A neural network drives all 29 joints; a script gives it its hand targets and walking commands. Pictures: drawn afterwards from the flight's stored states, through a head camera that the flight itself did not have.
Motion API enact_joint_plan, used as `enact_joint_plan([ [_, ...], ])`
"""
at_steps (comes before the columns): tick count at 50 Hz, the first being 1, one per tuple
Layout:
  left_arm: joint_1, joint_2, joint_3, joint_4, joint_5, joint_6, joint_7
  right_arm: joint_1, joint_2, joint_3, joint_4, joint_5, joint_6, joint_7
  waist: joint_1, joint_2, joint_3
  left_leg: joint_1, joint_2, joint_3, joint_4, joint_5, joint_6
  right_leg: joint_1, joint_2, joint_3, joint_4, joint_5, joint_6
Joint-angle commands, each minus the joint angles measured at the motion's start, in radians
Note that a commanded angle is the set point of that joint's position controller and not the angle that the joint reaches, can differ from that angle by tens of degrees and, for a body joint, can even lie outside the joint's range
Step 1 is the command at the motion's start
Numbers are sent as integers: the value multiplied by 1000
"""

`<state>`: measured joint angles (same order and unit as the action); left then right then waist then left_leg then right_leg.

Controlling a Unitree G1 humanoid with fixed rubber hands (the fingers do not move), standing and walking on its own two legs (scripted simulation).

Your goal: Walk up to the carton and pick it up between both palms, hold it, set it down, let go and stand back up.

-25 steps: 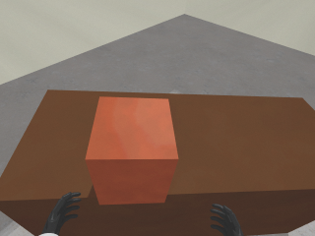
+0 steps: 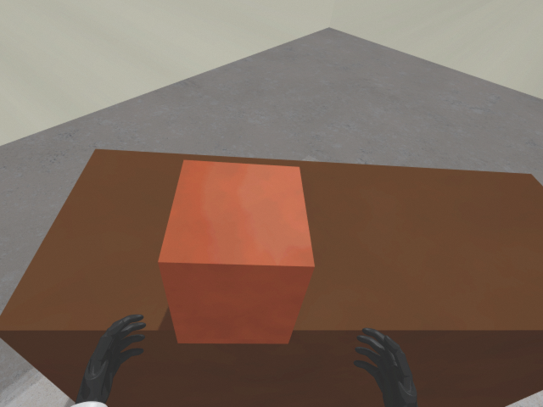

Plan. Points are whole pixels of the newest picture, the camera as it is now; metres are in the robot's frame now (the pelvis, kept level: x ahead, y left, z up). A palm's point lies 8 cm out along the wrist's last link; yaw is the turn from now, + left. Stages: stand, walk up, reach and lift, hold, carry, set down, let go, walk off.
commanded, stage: reach and lift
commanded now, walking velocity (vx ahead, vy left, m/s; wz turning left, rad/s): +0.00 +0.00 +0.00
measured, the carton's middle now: (238, 255) +0.37 +0.09 +0.00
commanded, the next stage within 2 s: none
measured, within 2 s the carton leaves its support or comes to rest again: neither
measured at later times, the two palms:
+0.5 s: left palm (96, 320) +0.21 +0.25 +0.04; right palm (397, 330) +0.24 -0.16 +0.05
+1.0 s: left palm (103, 257) +0.27 +0.26 +0.09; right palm (394, 267) +0.31 -0.15 +0.09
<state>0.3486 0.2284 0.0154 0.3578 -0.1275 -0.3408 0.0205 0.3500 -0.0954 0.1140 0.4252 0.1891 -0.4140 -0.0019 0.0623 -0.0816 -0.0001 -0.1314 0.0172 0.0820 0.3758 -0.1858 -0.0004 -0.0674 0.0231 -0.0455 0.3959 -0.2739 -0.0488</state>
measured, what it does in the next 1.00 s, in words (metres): stands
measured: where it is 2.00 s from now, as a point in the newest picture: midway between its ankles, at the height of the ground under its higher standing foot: outside the picture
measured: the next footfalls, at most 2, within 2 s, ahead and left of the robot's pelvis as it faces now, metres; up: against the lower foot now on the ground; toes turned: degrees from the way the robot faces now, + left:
none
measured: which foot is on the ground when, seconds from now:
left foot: down 0.00-1.00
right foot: down 0.00-1.00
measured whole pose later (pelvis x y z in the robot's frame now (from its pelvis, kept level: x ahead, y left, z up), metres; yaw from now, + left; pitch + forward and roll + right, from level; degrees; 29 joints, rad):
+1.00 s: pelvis +0.01 -0.01 +0.00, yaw +0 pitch -1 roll +1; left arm -0.05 0.23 0.22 -0.08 -0.16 0.41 -0.03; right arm -0.10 -0.21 0.11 0.05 0.33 0.20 -0.19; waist 0.07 -0.04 0.03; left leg -0.13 0.03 0.08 0.31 -0.16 -0.01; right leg -0.05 0.04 -0.04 0.30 -0.23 -0.05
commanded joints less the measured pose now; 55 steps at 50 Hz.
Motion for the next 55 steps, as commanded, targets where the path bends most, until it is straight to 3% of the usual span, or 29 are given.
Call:
enact_joint_plan([
  [1, -102, 88, 30, -140, -15, -12, 7, -85, -68, -22, -129, 6, -7, -8, -13, 92, 40, 169, -10, -58, -15, 146, 7, -277, -55, 101, -164, -34, 2],
  [5, -157, 99, 38, -192, -25, 52, 12, -143, -78, -28, -176, 11, 53, -23, -8, 108, 16, 169, -7, -57, -24, 155, 6, -258, -52, 100, -162, -28, -1],
  [12, -160, 94, 64, -323, -21, 206, 2, -165, -100, -27, -300, 31, 181, -48, 10, 129, -20, 233, -2, -58, -27, 294, -6, -233, -36, 90, -182, 57, -4],
  [19, -174, 94, 95, -457, -30, 362, -19, -186, -112, -40, -459, 41, 322, -78, 15, 116, -14, 266, -3, -60, -34, 371, -6, -227, -32, 87, -214, 100, 6],
  [28, -283, 122, 136, -546, -54, 457, -40, -280, -122, -55, -566, 49, 432, -111, 13, 104, -76, 284, -5, -64, -23, 408, -4, -207, -39, 92, -213, 165, 26],
  [43, -504, 123, 232, -591, -34, 679, -58, -553, -179, -42, -548, 118, 557, -174, 12, 89, -166, 276, -10, -58, -9, 466, -9, -134, -31, 80, -170, 372, 67],
  [55, -771, 151, 256, -566, -36, 809, -41, -842, -213, -56, -473, 170, 648, -195, 7, 100, -249, 236, -5, -51, -14, 398, -4, -132, -23, 77, -151, 330, 72],
])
